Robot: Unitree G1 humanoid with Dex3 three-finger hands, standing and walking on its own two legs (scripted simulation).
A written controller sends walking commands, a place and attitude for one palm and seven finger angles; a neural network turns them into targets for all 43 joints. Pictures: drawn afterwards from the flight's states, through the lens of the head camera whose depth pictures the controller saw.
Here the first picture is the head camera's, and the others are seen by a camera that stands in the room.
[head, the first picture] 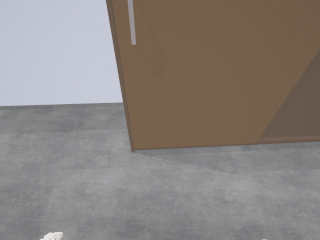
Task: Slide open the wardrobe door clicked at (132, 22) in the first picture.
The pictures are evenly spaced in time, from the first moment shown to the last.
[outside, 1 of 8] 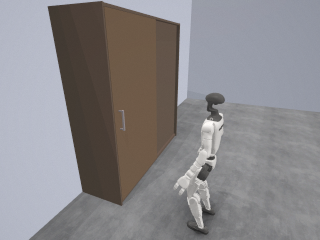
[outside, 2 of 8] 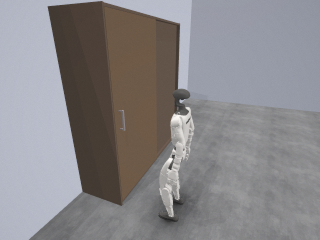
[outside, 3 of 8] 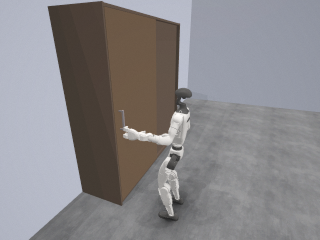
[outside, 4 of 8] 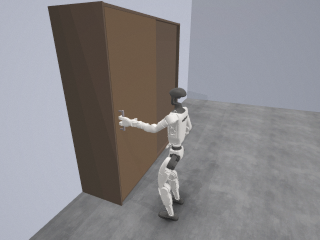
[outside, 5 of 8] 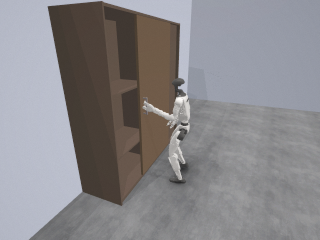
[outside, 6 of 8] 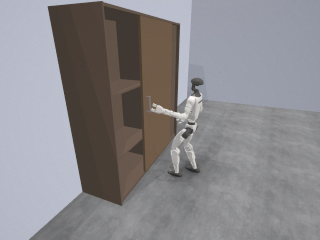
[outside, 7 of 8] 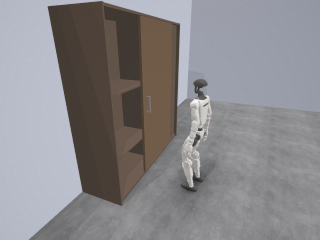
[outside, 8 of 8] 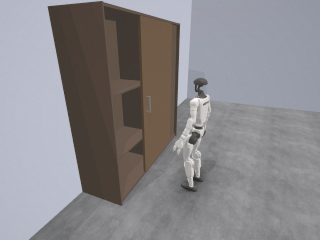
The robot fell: no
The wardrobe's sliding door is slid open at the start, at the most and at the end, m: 0.00 0.55 0.55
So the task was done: yes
